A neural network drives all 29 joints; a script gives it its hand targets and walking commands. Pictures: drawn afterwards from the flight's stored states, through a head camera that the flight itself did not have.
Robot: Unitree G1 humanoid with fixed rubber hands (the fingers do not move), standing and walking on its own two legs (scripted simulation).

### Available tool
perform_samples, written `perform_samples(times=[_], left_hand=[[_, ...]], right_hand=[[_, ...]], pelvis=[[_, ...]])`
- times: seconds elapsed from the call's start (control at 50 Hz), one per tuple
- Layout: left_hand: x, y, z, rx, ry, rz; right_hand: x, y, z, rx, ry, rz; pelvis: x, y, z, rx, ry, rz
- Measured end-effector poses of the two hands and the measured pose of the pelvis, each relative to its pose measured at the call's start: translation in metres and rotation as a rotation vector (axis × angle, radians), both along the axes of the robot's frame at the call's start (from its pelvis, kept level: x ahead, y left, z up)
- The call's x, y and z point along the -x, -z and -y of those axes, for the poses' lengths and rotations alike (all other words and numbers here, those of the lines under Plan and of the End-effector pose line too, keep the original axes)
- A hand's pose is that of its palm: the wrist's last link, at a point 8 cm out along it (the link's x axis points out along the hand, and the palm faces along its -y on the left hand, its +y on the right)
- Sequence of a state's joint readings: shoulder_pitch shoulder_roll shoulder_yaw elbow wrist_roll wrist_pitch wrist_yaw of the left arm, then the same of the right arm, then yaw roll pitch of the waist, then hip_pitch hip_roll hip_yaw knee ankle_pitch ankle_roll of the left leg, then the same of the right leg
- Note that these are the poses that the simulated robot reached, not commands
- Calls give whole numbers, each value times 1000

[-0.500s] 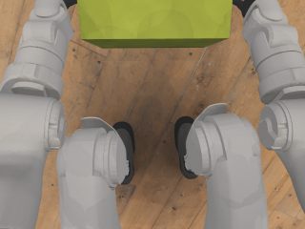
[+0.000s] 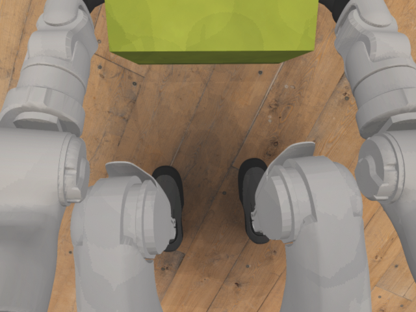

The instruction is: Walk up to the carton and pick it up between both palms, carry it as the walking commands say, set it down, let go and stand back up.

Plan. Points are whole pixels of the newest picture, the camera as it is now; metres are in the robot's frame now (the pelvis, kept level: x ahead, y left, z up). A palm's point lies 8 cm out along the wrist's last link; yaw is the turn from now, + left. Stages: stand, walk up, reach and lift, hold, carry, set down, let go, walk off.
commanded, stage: set down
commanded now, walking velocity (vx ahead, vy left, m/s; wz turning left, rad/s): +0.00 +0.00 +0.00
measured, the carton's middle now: (210, 6) +0.55 -0.03 -0.25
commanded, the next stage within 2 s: none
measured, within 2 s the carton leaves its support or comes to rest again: neither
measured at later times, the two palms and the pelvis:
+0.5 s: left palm out of the picture +0.57 +0.16 -0.17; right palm (363, 0) +0.52 -0.25 -0.18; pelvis +0.01 +0.00 +0.00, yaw -1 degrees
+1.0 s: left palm out of the picture +0.57 +0.20 -0.17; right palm out of the picture +0.52 -0.28 -0.17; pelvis +0.01 +0.00 -0.01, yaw -1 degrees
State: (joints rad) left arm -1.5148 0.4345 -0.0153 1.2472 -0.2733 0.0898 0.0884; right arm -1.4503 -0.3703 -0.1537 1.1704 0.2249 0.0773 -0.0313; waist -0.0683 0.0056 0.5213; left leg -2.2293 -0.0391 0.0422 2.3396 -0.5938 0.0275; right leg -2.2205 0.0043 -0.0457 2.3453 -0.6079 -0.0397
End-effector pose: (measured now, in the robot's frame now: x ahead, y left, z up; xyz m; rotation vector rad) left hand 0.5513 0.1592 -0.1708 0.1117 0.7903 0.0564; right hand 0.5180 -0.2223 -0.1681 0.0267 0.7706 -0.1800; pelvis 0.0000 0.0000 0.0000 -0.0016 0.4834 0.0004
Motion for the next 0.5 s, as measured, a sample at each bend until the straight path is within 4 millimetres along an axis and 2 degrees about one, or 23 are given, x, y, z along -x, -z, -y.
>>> perform_samples(times=[0.3,0.4,0.5], left_hand=[[-5,4,6,11,2,27],[-11,4,7,14,10,38],[-15,3,4,10,12,53]], right_hand=[[-7,6,5,41,27,-4],[-8,7,13,46,41,8],[0,11,25,61,52,-5]], pelvis=[[-4,-3,2,1,13,-27],[-6,-2,3,2,13,-33],[-8,0,4,1,16,-32]])
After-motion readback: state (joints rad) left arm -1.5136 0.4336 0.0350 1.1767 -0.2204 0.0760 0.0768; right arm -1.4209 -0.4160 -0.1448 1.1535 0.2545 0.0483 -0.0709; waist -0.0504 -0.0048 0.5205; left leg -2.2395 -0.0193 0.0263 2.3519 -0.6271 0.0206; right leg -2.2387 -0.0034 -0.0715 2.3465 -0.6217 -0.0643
